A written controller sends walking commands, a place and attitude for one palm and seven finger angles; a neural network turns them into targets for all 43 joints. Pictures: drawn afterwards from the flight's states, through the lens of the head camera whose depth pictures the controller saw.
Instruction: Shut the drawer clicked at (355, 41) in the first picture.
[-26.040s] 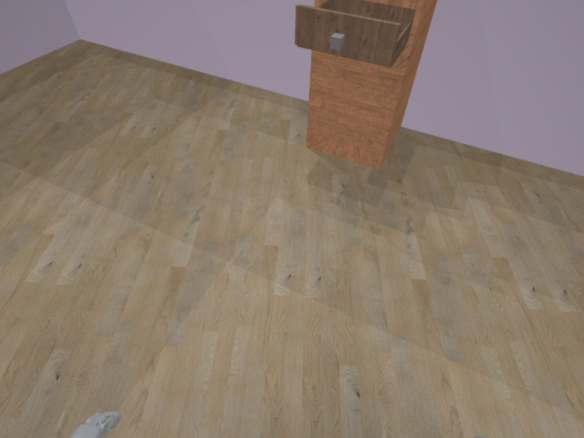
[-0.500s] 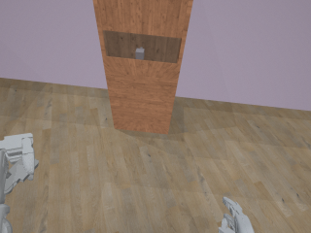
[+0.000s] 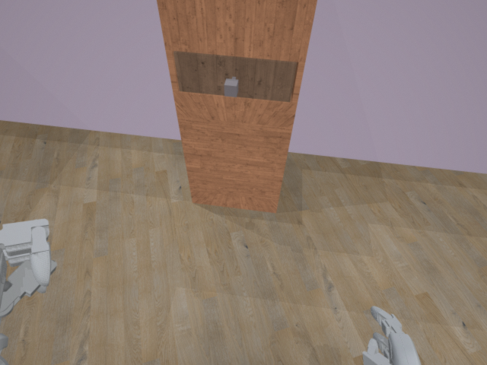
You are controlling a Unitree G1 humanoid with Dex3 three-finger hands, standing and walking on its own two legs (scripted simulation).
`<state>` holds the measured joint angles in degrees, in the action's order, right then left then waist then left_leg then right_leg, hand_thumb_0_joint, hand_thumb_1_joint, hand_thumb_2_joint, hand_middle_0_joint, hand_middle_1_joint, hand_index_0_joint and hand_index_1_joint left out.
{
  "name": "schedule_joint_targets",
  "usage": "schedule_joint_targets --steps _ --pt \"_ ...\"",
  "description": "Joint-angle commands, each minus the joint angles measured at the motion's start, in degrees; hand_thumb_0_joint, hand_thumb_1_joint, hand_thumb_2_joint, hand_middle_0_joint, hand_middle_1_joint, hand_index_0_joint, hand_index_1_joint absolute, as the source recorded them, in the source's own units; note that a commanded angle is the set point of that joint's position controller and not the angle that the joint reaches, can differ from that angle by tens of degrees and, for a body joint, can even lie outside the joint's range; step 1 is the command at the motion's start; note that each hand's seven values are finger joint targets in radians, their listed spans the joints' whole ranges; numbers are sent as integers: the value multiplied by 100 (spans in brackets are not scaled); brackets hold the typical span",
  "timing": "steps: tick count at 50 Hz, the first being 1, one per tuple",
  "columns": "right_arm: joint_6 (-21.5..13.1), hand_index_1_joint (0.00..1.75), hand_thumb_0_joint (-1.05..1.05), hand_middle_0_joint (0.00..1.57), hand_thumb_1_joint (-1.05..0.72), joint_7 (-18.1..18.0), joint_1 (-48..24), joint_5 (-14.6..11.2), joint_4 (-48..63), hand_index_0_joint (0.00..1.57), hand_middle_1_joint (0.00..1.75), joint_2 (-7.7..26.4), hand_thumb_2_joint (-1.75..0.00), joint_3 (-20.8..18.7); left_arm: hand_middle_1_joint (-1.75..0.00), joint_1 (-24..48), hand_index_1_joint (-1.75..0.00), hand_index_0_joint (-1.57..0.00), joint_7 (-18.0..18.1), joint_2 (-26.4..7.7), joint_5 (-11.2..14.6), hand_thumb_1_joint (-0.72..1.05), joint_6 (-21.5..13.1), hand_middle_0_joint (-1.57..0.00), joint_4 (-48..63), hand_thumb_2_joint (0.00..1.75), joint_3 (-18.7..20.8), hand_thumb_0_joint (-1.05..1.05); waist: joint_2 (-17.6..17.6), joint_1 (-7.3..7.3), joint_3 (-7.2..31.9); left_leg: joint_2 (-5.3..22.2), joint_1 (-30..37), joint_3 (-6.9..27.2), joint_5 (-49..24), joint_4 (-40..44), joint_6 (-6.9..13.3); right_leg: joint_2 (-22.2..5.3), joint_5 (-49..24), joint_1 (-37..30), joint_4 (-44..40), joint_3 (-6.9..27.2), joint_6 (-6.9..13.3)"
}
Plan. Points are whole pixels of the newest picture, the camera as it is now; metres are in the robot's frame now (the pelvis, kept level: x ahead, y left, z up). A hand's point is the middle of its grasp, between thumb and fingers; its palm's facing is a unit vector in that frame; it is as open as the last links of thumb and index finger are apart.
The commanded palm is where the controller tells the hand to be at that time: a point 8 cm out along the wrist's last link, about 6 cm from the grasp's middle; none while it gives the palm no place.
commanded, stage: stop stepping back and stand still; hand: left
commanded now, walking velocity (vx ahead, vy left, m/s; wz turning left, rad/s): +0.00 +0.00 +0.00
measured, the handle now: (232, 84) +0.91 +0.10 -0.04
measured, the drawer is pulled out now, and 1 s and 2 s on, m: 0.00 0.00 0.00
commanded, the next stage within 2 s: let the arm hang, fingers relaxed in 0.60 s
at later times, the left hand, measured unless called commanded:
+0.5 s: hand (27, 252) +0.20 +0.27 +0.16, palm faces +0.36 -0.80 -0.48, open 3.2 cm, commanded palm +0.14 +0.31 +0.18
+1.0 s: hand out of the picture +0.07 +0.22 -0.16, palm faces -0.05 -0.97 -0.22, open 3.1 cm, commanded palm none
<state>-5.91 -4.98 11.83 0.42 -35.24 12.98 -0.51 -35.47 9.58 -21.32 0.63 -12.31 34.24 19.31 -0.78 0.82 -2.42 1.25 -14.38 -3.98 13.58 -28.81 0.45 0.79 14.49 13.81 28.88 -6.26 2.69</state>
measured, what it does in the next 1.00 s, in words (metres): stands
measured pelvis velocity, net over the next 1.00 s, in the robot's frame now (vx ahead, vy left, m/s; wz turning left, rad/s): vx -0.01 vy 0.03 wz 0.00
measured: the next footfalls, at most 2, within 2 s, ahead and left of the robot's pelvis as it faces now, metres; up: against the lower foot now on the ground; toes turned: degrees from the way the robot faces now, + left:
none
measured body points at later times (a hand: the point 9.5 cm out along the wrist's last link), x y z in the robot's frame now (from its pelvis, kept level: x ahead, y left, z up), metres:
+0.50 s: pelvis +0.01 +0.03 +0.00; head +0.04 +0.03 +0.45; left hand +0.18 +0.31 +0.19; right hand +0.18 -0.20 -0.08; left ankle +0.02 +0.11 -0.74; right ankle +0.02 -0.08 -0.74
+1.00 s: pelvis -0.01 +0.03 +0.00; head +0.03 +0.03 +0.45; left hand +0.07 +0.27 -0.14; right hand +0.09 -0.23 -0.13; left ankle +0.02 +0.11 -0.74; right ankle +0.02 -0.08 -0.74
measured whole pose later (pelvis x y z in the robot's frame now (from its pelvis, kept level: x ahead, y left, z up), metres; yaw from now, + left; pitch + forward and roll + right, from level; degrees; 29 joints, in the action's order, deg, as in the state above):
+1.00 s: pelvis -0.01 +0.03 +0.00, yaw +0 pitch +0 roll +0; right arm 0.2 0.8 10.2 1.6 -50.6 16.2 1.1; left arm -15.4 0.1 -12.6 -1.6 2.6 -44.7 -1.5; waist -0.4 -0.5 -4.2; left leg -1.2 -17.0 -4.9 13.1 -29.6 3.2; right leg -1.7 14.0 16.7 30.5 -5.3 0.9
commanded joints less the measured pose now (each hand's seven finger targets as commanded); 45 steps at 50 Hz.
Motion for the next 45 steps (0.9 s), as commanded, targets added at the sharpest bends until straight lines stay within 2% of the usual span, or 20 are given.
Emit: schedule_joint_targets --steps 1,3,4,6,8,12,13,18,24,34,35,36,37,38,40,42,43,45 --pt "-280 30 0 20 -90 15 -431 -68 870 20 30 515 -90 -173 -160 -123 -160 -140 96 -901 119 90 -327 -140 774 90 942 0 440 -102 565 485 -256 612 -573 519 108 -590 -886 -554 -648 1081 -166" --pt "-251 30 0 20 -90 48 -368 -91 857 20 30 510 -90 -189 -160 -360 -160 -140 50 -700 199 90 -245 -140 413 90 816 0 93 -147 773 425 24 491 -977 293 43 -725 -1472 -580 -710 1117 -147" --pt "-224 30 0 20 -90 60 -393 -105 870 20 30 513 -90 -181 -160 -344 -160 -140 31 -707 214 90 -211 -140 400 90 773 0 -43 -162 858 432 113 444 -1106 239 36 -746 -1725 -599 -696 1120 -163" --pt "-169 30 0 20 -90 65 -451 -115 905 20 30 549 -90 -176 -160 -284 -160 -140 2 -688 228 90 -142 -140 427 90 684 0 -190 -164 901 417 201 437 -1118 260 47 -729 -1726 -552 -727 1059 -196" --pt "-151 30 0 20 -90 40 -549 -93 956 20 30 575 -90 -159 -160 -204 -160 -140 -3 -769 219 90 -98 -140 585 90 684 0 -30 -145 860 442 188 492 -1180 401 66 -673 -1580 -557 -686 919 -211" --pt "-114 30 0 20 -90 5 -596 -69 1048 20 30 538 -90 -113 -160 -122 -160 -140 13 -933 194 90 -102 -140 1060 90 754 0 153 -99 921 477 219 593 -1184 576 110 -567 -1385 -610 -607 846 -225" --pt "-122 30 0 20 -90 -19 -649 -45 1064 20 30 547 -90 -105 -160 -36 -160 -140 30 -1080 185 90 -106 -140 1229 90 861 0 370 -92 880 470 168 621 -1160 626 106 -564 -1360 -626 -590 825 -222" --pt "-157 30 0 20 -90 -36 -593 -27 1071 20 30 542 -90 -91 -160 -113 -160 -140 61 -983 182 90 -147 -140 1198 90 835 0 694 -70 735 515 -24 751 -885 854 89 -463 -940 -660 -571 718 -215" --pt "-161 30 0 20 -90 -28 -522 -60 1017 20 30 566 -90 -127 -160 -293 -160 -140 32 -796 211 90 -171 -140 806 90 753 0 390 -102 724 520 -67 759 -942 881 47 -442 -1073 -710 -587 673 -235" --pt "-164 30 0 20 -90 -42 -560 -37 1026 20 30 570 -90 -133 -160 -157 -160 -140 38 -891 184 90 -194 -140 961 90 769 0 336 -93 699 456 -183 757 -540 905 59 -476 -898 -722 -700 748 -228" --pt "-492 30 0 20 -90 555 -879 -117 -392 20 30 1674 -90 -415 -160 772 -160 -140 -802 -338 -286 90 544 -140 -3947 90 -1423 0 309 -285 109 594 -383 740 -1406 -150 144 -935 -1432 346 6 500 -99" --pt "-59 30 0 20 -90 574 -372 -149 -318 20 30 1435 -90 -411 -156 875 -156 -136 -914 -282 -186 90 1024 -136 -4060 90 -1247 0 463 -241 639 583 3 703 -1490 -29 75 -900 -942 389 -218 819 -42" --pt "67 30 0 20 -90 561 -334 -139 -203 20 30 1357 -90 -363 -151 908 -151 -132 -933 -225 -192 90 1155 -132 -3981 90 -1263 0 593 -245 503 636 -67 753 -1082 67 129 -794 -307 554 -169 673 -93" --pt "108 30 0 20 -90 564 -262 -57 -301 20 30 1297 -90 -353 -147 1113 -147 -128 -943 -148 -251 90 1132 -128 -4243 90 -1297 0 352 -203 678 736 -295 950 -1099 160 246 -643 -93 421 66 594 -81" --pt "211 30 0 20 -90 550 -330 20 -319 20 30 1335 -90 -239 -138 1425 -138 -120 -945 -223 -245 90 1149 -120 -4821 90 -1369 0 -264 -127 592 800 -600 1236 -788 422 407 -534 166 142 154 643 -47" --pt "277 30 0 20 -90 531 -420 70 -458 20 30 1388 -90 -211 -130 1717 -130 -112 -946 -327 -265 90 1158 -112 -5526 90 -1424 0 -837 -65 602 686 -540 1206 -753 419 397 -640 -98 -19 -76 787 14" --pt "326 30 0 20 -90 531 -414 74 -534 20 30 1411 -90 -207 -125 1879 -125 -108 -935 -394 -261 90 1164 -108 -5889 90 -1467 0 -771 -75 592 611 -468 1165 -802 436 351 -710 -113 -30 -143 852 85" --pt "397 30 0 20 -90 523 -413 94 -761 20 30 1301 -90 -150 -117 2040 -117 -100 -920 -361 -230 90 1191 -100 -6577 90 -1563 0 -475 -69 590 520 -284 1025 -780 507 316 -767 -217 -99 -272 934 105"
